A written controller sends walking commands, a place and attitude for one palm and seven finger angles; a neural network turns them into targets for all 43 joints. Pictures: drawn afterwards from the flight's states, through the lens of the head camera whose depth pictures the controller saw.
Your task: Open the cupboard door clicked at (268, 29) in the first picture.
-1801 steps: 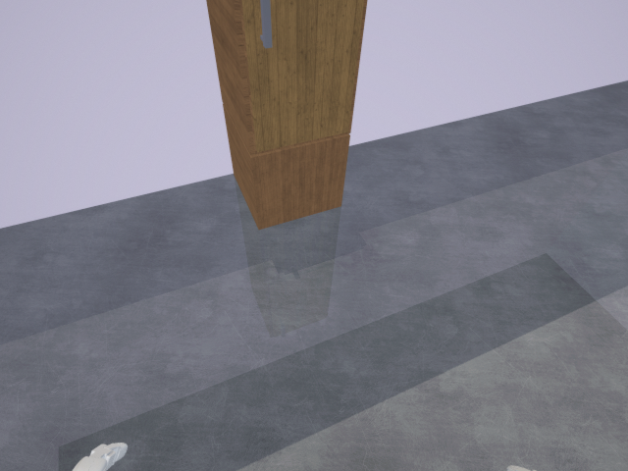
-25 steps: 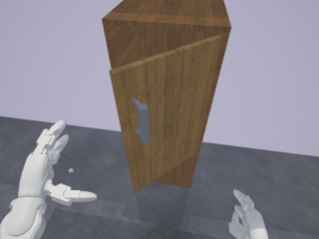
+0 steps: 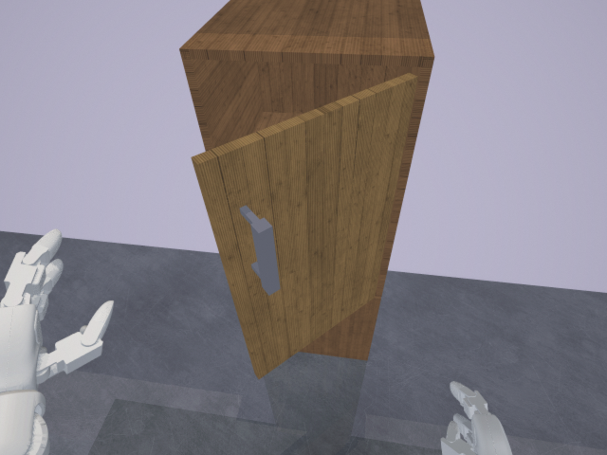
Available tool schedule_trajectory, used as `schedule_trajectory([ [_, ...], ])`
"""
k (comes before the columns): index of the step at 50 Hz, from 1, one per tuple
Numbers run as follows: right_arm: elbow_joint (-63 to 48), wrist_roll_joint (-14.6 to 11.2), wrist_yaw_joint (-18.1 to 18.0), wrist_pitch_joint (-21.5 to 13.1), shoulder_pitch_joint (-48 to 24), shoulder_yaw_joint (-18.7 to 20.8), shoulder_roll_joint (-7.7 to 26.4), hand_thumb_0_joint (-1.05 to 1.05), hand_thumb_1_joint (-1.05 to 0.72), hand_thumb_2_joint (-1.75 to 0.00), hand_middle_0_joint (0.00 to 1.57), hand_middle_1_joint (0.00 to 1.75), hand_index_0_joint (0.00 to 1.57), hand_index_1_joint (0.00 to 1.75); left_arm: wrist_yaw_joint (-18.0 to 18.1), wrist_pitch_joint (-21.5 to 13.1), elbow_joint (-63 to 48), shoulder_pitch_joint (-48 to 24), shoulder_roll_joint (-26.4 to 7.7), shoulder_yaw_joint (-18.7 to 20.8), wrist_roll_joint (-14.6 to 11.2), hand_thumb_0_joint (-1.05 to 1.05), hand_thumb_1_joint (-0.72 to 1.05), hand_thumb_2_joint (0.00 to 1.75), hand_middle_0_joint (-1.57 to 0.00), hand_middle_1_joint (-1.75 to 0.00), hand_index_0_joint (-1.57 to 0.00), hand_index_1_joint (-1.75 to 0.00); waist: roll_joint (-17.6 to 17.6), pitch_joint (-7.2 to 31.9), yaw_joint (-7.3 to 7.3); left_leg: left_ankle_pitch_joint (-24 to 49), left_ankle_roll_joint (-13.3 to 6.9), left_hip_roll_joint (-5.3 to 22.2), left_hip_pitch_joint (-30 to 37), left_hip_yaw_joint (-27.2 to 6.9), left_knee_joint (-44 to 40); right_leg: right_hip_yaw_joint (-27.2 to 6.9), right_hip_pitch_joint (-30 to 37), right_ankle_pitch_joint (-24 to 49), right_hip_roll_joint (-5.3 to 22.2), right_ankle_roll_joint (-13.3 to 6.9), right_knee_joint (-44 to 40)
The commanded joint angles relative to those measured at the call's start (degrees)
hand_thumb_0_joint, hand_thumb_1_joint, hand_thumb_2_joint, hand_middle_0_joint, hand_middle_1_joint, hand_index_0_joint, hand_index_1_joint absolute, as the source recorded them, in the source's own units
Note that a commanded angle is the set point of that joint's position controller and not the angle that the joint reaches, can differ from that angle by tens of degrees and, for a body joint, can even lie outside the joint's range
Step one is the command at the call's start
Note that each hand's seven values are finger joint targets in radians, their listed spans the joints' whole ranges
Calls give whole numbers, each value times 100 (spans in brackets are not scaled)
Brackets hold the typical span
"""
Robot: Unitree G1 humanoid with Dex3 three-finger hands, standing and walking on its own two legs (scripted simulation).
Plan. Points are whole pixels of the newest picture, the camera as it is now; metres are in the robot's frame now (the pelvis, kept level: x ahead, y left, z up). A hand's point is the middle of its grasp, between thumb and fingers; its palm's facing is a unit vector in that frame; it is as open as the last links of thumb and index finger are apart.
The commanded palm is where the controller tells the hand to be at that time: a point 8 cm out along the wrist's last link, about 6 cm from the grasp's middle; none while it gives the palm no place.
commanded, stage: draw the hand back to the body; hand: left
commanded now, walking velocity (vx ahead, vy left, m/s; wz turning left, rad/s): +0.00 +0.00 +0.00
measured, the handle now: (259, 251) +0.36 +0.11 +0.09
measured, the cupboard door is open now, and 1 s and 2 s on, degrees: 45 45 45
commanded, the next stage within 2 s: step back with the hand held close in 0.46 s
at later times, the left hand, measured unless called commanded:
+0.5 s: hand (73, 331) +0.19 +0.27 +0.14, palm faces +0.48 -0.78 -0.39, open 7.4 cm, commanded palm +0.14 +0.30 +0.16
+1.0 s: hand (31, 386) +0.13 +0.27 +0.14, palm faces +0.38 -0.77 -0.51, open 7.4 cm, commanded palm +0.07 +0.31 +0.17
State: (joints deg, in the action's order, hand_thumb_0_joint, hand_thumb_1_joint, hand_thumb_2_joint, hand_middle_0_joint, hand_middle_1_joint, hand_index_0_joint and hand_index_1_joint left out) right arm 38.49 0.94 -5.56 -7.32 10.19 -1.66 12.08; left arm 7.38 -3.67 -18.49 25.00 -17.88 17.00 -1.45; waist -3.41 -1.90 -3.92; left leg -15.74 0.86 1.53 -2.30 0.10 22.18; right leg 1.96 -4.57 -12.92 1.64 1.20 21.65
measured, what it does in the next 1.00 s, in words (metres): shifts its weight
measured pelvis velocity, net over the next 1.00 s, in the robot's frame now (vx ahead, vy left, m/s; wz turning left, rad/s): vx -0.06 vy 0.01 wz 0.01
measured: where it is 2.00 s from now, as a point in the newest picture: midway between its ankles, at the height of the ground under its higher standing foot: outside the picture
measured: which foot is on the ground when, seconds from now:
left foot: down 0.00-1.00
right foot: down 0.00-1.00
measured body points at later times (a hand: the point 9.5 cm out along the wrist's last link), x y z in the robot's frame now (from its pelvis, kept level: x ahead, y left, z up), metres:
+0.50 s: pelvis +0.00 +0.00 +0.00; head -0.02 -0.02 +0.45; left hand +0.16 +0.30 +0.17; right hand +0.19 -0.22 -0.09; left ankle -0.04 +0.13 -0.74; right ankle -0.01 -0.13 -0.74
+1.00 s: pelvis -0.06 +0.01 -0.01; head -0.04 +0.01 +0.44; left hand +0.10 +0.31 +0.17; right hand +0.12 -0.23 -0.09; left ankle -0.04 +0.13 -0.74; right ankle -0.01 -0.13 -0.74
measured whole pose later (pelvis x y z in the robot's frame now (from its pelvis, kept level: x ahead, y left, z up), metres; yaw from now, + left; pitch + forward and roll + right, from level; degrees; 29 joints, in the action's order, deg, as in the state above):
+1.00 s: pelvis -0.06 +0.01 -0.01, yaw +1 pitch -1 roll +0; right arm 32.2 -0.8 -5.5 -0.2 9.2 0.4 13.0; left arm 7.6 -7.7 -28.1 32.8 -23.9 22.3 -2.4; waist -1.0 -3.0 -0.8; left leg -12.2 0.2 0.6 -15.0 -0.2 27.8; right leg 2.0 -15.9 -8.2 2.6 1.8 24.8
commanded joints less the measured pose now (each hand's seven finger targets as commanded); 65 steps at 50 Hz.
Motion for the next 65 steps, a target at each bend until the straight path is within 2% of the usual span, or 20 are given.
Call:
schedule_trajectory([
  [1, -910, 4, -36, -277, -731, 248, 554, 0, -90, -90, 20, 30, 20, 30, 89, -417, -1428, -471, -1150, 859, -7, 0, 80, 86, -20, -30, -20, -30, -132, 691, -25, 2227, -112, -89, -112, 121, -252, 96, 471, 1664, -109, -175, -178],
  [8, -892, -8, -23, -211, -706, 288, 589, 0, -90, -90, 20, 30, 20, 30, 63, -357, -1201, -503, -1005, 767, -30, 0, 90, 90, -20, -30, -20, -30, 130, 493, 29, 2188, -134, -86, -92, 157, -281, 120, 341, 1652, -149, -139, -268],
  [17, -923, 7, -19, -199, -752, 282, 574, 0, -90, -90, 20, 30, 20, 30, 78, -394, -1427, -595, -1141, 850, -9, 0, 90, 90, -20, -30, -20, -30, -48, 702, -24, 2138, -116, -111, -34, 119, -327, 103, 466, 1571, -149, -159, -269],
  [27, -887, -12, -13, -218, -789, 278, 557, 0, -90, -90, 20, 30, 20, 30, 53, -400, -1210, -576, -1064, 812, -28, 0, 90, 90, -20, -30, -20, -30, -38, 339, 8, 1626, -118, -110, -166, 129, -414, 89, 271, 1138, -170, -154, -419],
  [28, -883, -8, -9, -222, -777, 280, 566, 0, -90, -90, 20, 30, 20, 30, 57, -412, -1187, -599, -1101, 847, -35, 0, 90, 90, -20, -30, -20, -30, 68, 347, 2, 1534, -121, -112, -183, 114, -425, 94, 267, 1038, -175, -150, -446],
  [29, -978, -21, -3, -297, -888, 259, 571, 0, -90, -90, 20, 30, 20, 30, 58, -502, -2006, -1022, -1199, 773, -10, 0, 90, 90, -20, -30, -20, -30, -258, 585, -14, 1546, -121, -145, -72, 69, -408, 59, 346, 1034, -172, -161, -436],
  [30, -1153, -89, -12, -141, -786, 252, 715, 0, -90, -90, 20, 30, 20, 30, 104, -674, -2013, -1021, -1834, 1414, -17, 0, 90, 90, -20, -30, -20, -30, -27, 5, 292, 1240, -237, -47, -643, -21, -168, -179, -345, 1166, 40, -134, -659],
  [31, -1089, -59, 2, -9, -732, 267, 650, 0, -90, -90, 20, 30, 20, 30, 37, -681, -1528, -324, -1438, 1148, -27, 0, 90, 90, -20, -30, -20, -30, 297, 139, 282, 1199, -246, -60, -670, -71, -78, -93, -300, 1145, 137, -143, -635],
  [33, -1181, -64, 49, 110, -765, 307, 708, 0, -90, -90, 20, 30, 20, 30, 6, -654, -1610, -32, -1293, 979, -25, 0, 90, 90, -20, -30, -20, -30, 273, 233, 310, 1311, -210, -62, -702, -34, 14, -109, -396, 1214, 188, -155, -607],
  [34, -1199, -52, 26, 146, -798, 323, 716, 0, -90, -90, 20, 30, 20, 30, 19, -706, -1722, 80, -1364, 1080, -27, 0, 90, 90, -20, -30, -20, -30, -33, 387, 297, 1576, -201, -54, -708, -51, 12, -59, -306, 1469, 200, -172, -480],
  [36, -1286, -69, 26, 245, -700, 357, 745, 0, -90, -90, 20, 30, 20, 30, 27, -733, -1728, 420, -1309, 1069, -64, 0, 90, 90, -20, -30, -20, -30, -95, 766, 321, 2023, -164, 39, -728, -85, 47, -23, -120, 1721, 186, -156, -228],
  [40, -1421, -123, 2, 394, -671, 423, 735, 0, -90, -90, 20, 30, 20, 30, 66, -750, -1905, 735, -1482, 1279, -121, 0, 90, 90, -20, -30, -20, -30, 126, 1194, 320, 2481, -122, 138, -819, -118, 133, 12, 67, 2157, 177, -127, 92],
  [43, -1503, -159, -14, 431, -653, 463, 730, 0, -90, -90, 20, 30, 20, 30, 100, -767, -2011, 745, -1558, 1347, -138, 0, 90, 90, -20, -30, -20, -30, 297, 1225, 330, 2266, -130, 171, -979, -110, 203, -41, -41, 2094, 206, -103, 182],
  [44, -1501, -157, -31, 432, -684, 465, 750, 0, -90, -90, 20, 30, 20, 30, 111, -775, -2101, 706, -1595, 1359, -133, 0, 90, 90, -20, -30, -20, -30, 123, 1206, 330, 2239, -128, 165, -1023, -117, 196, -48, -68, 2080, 211, -118, 195],
  [50, -1545, -147, -57, 340, -620, 458, 775, 0, -90, -90, 20, 30, 20, 30, 184, -866, -2225, 615, -1576, 1328, -63, 0, 90, 90, -20, -30, -20, -30, -68, 860, 342, 950, -237, 299, -1794, -295, -54, -134, -248, 957, 149, -71, 351],
  [56, -1546, -118, -18, 194, -471, 464, 837, 0, -90, -90, 20, 30, 20, 30, 243, -1040, -2216, 412, -1561, 1370, 72, 0, 90, 90, -20, -30, -20, -30, -5, 466, 405, -1240, -369, 267, -2811, -400, -51, -410, -430, -587, 222, -104, 194],
  [58, -1507, -104, -6, 150, -411, 464, 837, 0, -90, -90, 20, 30, 20, 30, 272, -1086, -2217, 328, -1561, 1359, 103, 0, 90, 90, -20, -30, -20, -30, 79, 378, 419, -1436, -334, 160, -2679, -354, 320, -539, -917, -1250, 338, -170, -90],
  [62, -1360, -112, -30, 81, -293, 442, 759, 0, -90, -90, 20, 30, 20, 30, 360, -1139, -2351, 266, -1633, 1351, 38, 0, 90, 90, -20, -30, -20, -30, 536, 556, 463, -934, -129, -86, -1413, -82, 1360, -560, -2342, -1967, 752, -376, -603],
  [64, -1318, -75, -73, 65, -325, 427, 769, 0, -90, -90, 20, 30, 20, 30, 384, -1145, -2458, 203, -1679, 1374, 14, 0, 90, 90, -20, -30, -20, -30, 303, 540, 482, -947, -132, 14, -1392, -263, 1002, -343, -2395, -1843, 626, -320, -372],
  [65, -1344, -58, -96, 44, -320, 413, 810, 0, -90, -90, 20, 30, 20, 30, 396, -1160, -2530, 213, -1721, 1438, 7, 0, 90, 90, -20, -30, -20, -30, 25, 484, 481, -1229, -199, 211, -1735, -587, 494, -224, -2143, -1748, 411, -219, -4],
])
